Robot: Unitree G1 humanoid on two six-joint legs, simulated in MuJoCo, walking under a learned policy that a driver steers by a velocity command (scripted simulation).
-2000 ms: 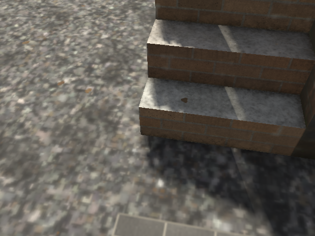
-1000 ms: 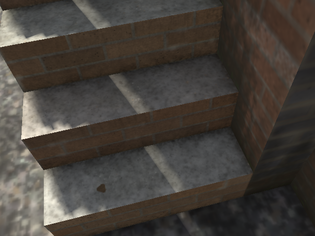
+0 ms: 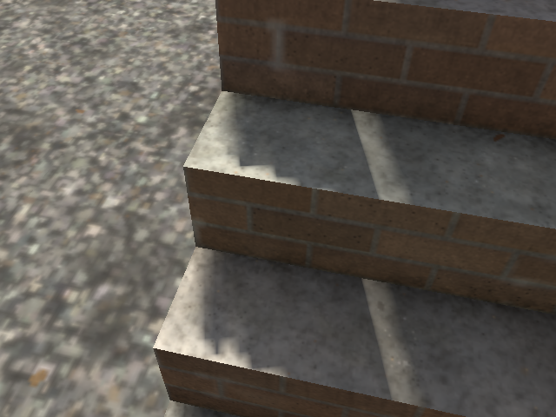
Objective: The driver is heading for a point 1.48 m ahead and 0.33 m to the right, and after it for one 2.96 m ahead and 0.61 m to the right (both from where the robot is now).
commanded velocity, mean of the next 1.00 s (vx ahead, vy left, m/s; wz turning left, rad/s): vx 0.50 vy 0.00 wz -0.33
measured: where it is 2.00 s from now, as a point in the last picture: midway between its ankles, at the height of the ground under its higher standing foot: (427, 374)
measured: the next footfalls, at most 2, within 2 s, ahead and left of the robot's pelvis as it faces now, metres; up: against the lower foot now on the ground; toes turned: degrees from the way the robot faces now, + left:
right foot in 0.28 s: -0.01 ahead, -0.11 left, +0.00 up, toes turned -10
left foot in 0.80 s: +0.27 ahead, +0.06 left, +0.22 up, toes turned -23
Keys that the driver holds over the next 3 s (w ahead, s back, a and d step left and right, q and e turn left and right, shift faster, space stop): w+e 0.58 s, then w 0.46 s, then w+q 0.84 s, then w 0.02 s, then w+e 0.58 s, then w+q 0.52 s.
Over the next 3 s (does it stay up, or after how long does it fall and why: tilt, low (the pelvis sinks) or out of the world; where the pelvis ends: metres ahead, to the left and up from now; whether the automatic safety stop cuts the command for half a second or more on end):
stays up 0.48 -0.18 0.51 its command is cut before an obstacle after 2.5 s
